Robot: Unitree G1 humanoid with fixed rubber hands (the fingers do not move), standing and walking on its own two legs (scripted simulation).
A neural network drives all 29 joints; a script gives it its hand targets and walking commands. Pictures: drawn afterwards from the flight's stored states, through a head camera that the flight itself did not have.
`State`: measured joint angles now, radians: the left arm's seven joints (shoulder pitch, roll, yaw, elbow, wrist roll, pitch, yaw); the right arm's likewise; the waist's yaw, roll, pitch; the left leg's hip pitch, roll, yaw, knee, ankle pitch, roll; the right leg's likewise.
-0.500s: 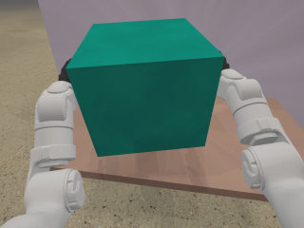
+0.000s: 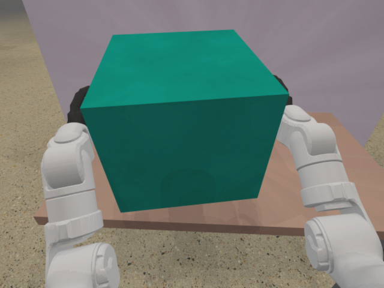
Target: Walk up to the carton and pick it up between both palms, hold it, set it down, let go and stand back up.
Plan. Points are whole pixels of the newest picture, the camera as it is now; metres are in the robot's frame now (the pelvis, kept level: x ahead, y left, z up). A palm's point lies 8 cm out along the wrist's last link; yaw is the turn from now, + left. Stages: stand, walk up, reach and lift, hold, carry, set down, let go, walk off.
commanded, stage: hold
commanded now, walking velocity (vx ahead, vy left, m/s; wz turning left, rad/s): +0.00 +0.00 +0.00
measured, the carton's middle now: (182, 113) +0.43 +0.00 +0.22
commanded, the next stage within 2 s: none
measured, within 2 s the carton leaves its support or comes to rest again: neither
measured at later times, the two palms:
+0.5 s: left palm (71, 109) +0.37 +0.21 +0.27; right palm (267, 88) +0.39 -0.17 +0.29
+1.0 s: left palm (80, 129) +0.35 +0.19 +0.24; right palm (270, 113) +0.37 -0.19 +0.24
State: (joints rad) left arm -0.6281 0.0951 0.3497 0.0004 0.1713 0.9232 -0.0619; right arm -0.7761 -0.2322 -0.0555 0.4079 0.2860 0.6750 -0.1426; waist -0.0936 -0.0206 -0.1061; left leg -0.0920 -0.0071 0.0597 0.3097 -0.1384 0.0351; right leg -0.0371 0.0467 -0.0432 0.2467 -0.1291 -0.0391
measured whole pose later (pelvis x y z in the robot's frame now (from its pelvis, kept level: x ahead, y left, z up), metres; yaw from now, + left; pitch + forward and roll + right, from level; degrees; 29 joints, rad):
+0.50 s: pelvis -0.01 +0.00 +0.00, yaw +0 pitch +1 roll -1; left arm -0.91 0.18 0.31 0.47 0.13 0.78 -0.02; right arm -1.07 -0.29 -0.08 0.87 0.22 0.55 -0.07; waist -0.02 -0.02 -0.20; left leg -0.23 -0.01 0.06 0.34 -0.12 0.04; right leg -0.19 0.04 -0.05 0.30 -0.13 -0.04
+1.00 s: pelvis +0.03 +0.00 +0.00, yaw +0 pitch -3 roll -1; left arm -0.53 0.08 0.30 -0.12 0.13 0.94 -0.01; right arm -0.69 -0.28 0.02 0.34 0.38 0.63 -0.16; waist -0.08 0.00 -0.12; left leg -0.10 -0.01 0.05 0.35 -0.19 0.03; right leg -0.02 0.05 -0.04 0.25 -0.17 -0.03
